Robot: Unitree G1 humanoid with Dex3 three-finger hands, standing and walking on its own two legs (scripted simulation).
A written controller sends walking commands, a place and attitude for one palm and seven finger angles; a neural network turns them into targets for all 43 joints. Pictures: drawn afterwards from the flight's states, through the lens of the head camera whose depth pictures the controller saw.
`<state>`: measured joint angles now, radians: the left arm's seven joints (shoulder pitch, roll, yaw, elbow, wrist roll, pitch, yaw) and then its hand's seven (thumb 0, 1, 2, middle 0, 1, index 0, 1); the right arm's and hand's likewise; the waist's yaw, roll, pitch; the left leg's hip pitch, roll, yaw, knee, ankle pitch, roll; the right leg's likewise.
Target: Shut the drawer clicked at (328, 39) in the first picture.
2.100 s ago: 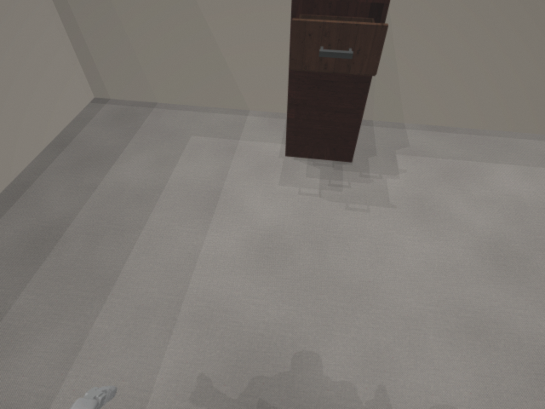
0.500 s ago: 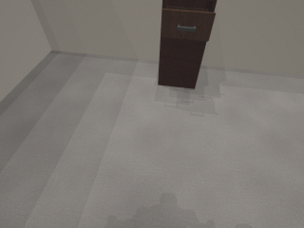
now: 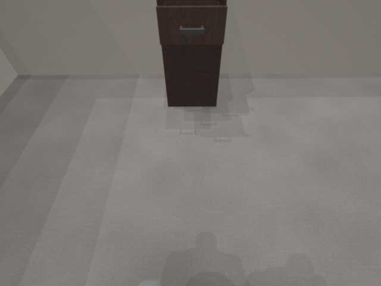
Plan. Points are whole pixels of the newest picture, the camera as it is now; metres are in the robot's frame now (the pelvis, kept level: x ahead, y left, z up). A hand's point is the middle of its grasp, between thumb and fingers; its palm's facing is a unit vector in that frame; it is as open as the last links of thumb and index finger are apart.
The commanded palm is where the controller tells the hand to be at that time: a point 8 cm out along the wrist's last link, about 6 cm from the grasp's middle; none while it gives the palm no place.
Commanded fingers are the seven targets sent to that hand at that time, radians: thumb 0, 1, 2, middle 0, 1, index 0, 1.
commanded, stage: walk to a spot facing it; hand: left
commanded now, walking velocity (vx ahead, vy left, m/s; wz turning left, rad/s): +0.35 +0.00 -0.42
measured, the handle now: (191, 29) +1.23 +0.12 -0.03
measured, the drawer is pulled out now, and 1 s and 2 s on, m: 0.23 0.23 0.23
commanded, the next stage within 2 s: turn to face it in 1.34 s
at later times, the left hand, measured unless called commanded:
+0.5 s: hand (108, 237) +0.25 +0.26 -0.18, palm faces -0.16 -0.97 -0.17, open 7.4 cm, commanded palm none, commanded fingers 0.00 0.90 0.90 -0.20 -0.30 -0.20 -0.30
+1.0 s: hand (190, 148) +0.57 +0.07 -0.16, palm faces -0.56 -0.82 -0.11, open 7.4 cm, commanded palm none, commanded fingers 0.00 0.90 0.90 -0.20 -0.30 -0.20 -0.30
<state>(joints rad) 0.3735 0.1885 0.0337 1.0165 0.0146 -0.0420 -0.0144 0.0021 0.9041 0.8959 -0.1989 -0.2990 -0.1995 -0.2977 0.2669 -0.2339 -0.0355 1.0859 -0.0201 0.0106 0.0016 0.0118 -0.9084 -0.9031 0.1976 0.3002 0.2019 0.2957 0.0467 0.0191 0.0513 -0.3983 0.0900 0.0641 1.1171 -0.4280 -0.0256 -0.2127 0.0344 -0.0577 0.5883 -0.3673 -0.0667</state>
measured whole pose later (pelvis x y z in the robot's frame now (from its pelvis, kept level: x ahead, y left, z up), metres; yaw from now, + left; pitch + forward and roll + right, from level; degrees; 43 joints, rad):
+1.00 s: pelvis +0.38 +0.00 +0.00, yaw -29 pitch +0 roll -1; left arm 0.07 0.14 0.05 0.96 0.03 0.01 -0.05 0.01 0.91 0.90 -0.19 -0.30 -0.19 -0.30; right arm 0.55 -0.10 -0.02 1.13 -0.03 -0.06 -0.02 0.01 -0.91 -0.90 0.20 0.30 0.20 0.30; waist -0.09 0.01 0.10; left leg 0.09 0.12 0.44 0.45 -0.48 -0.04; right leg -0.48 -0.02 -0.18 0.67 -0.25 -0.07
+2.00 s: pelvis +0.60 -0.14 +0.00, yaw -24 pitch +1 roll +1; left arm 0.12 0.19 0.07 0.92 0.00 0.01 0.02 0.00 0.91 0.90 -0.20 -0.30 -0.20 -0.30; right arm 0.29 -0.20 -0.08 1.00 -0.02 0.04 0.00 0.01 -0.91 -0.90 0.20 0.30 0.20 0.30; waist -0.05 0.04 0.04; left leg -0.35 -0.05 -0.06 0.54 -0.21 0.01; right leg -0.28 -0.03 -0.04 0.54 -0.28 0.05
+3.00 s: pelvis +0.60 -0.15 +0.01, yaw +2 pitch -2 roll +2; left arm 0.28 0.14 0.02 0.96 0.02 -0.02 0.01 0.00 0.90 0.90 -0.20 -0.30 -0.20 -0.30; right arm 0.25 -0.22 -0.06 1.01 -0.03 0.06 0.02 0.01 -0.91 -0.90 0.20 0.30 0.20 0.30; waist 0.00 0.06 0.02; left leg -0.43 0.00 0.00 1.00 -0.38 0.00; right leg -0.18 -0.05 -0.11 0.50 -0.29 -0.03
